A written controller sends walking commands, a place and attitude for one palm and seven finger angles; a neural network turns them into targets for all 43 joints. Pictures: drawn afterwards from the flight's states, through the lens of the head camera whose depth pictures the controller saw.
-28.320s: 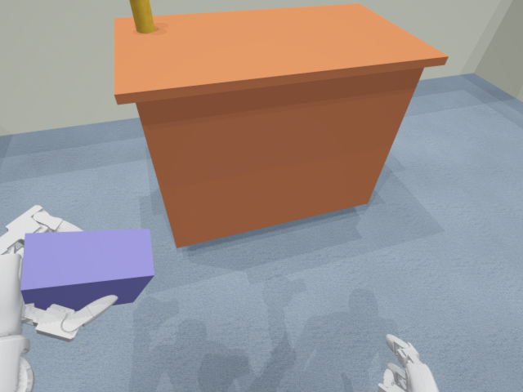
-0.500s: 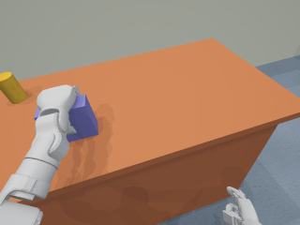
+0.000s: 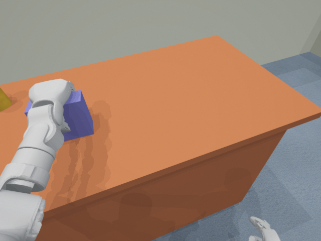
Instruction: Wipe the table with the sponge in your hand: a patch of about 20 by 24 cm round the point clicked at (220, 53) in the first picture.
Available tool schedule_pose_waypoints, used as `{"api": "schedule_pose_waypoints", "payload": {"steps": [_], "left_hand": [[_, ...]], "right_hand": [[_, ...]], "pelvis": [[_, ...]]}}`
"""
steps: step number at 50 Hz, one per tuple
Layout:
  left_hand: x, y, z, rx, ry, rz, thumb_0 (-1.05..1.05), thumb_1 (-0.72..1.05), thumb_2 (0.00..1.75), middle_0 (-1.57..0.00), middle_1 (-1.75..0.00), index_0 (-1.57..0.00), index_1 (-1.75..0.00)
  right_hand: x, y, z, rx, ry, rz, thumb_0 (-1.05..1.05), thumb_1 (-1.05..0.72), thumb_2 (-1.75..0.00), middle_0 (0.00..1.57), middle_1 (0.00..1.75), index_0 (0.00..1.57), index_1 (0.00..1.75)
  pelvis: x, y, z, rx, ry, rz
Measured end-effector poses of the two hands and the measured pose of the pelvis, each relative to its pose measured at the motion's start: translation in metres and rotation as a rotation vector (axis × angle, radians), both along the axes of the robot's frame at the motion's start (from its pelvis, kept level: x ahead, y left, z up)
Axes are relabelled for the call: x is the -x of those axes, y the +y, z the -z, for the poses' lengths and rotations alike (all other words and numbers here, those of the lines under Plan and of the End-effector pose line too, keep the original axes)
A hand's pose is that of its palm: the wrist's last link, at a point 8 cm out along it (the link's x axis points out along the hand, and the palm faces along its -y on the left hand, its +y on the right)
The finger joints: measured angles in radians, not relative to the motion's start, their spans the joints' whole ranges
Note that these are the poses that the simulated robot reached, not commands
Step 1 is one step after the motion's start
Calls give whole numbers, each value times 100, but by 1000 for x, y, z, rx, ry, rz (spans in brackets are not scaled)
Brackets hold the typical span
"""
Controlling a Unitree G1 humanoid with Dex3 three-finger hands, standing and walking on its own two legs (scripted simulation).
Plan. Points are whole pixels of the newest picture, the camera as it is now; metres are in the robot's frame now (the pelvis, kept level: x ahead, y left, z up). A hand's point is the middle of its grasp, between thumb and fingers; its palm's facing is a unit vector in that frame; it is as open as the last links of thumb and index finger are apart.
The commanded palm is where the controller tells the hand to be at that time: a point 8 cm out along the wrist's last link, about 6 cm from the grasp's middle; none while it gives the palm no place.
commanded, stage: wipe forward along the middle lane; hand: left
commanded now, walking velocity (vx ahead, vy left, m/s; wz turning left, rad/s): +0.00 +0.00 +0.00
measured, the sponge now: (66, 123) +0.38 +0.30 +0.10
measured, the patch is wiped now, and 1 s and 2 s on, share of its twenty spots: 1.00 1.00 1.00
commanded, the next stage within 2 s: slide back across to the first lane in 0.50 s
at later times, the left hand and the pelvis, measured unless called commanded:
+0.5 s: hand (61, 100) +0.42 +0.31 +0.15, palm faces -0.10 +0.00 -1.00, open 9.9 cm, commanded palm +0.42 +0.31 +0.18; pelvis +0.00 +0.01 +0.00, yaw -1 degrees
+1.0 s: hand (50, 95) +0.44 +0.35 +0.15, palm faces -0.06 -0.01 -1.00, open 9.9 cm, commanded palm +0.40 +0.36 +0.21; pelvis +0.02 +0.03 +0.00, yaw -2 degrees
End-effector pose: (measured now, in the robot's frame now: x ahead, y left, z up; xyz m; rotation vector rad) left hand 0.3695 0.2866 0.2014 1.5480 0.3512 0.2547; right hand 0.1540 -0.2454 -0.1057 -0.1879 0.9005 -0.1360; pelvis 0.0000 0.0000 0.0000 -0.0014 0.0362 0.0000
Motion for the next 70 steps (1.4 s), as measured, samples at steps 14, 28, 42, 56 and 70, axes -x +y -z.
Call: {"api": "schedule_pose_waypoints", "payload": {"steps": [14, 28, 42, 56, 70], "left_hand": [[-18, 8, 0, -5, 10, 12, 1, -51, 108, -76, -135, -78, -133], [-47, 19, -1, -14, 44, 5, 2, -51, 108, -76, -136, -77, -134], [-57, 32, -1, -3, 0, 25, 1, -51, 108, -76, -136, -77, -134], [-38, 80, -5, -6, 19, -56, 0, -50, 108, -74, -137, -76, -136], [-15, 111, -6, -2, 37, -53, 0, -50, 108, -74, -138, -76, -136]], "right_hand": [[39, -9, 11, 13, 101, 61, 1, -91, -90, 20, 30, 20, 30], [62, -10, 14, 32, 156, 100, 1, -91, -90, 20, 30, 20, 30], [65, -4, 17, 27, 216, 131, 1, -91, -90, 20, 30, 20, 30], [-10, 19, 0, 19, 73, 37, 1, -91, -90, 20, 30, 20, 30], [-50, 50, -7, 25, 22, -67, 1, -91, -90, 20, 30, 20, 30]], "pelvis": [[2, 3, 0, 1, 27, 8], [2, 7, 0, 3, 68, 11], [-14, 19, -1, 7, 72, 28], [-30, 31, -2, 16, 49, 15], [-34, 43, -2, 25, 50, -19]]}}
